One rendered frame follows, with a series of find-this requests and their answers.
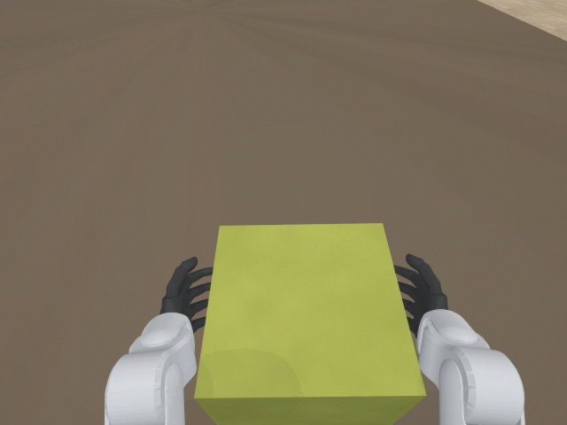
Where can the left robot forearm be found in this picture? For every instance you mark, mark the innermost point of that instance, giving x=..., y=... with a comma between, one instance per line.
x=145, y=387

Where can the robot left hand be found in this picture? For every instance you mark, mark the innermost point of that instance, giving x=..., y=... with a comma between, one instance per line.
x=179, y=296

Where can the right robot forearm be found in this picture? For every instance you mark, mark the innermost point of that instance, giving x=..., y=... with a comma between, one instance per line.
x=477, y=385

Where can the robot right hand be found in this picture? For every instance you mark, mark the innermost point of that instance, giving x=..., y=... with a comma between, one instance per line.
x=428, y=295

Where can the carton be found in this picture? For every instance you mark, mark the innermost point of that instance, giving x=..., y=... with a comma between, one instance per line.
x=305, y=325

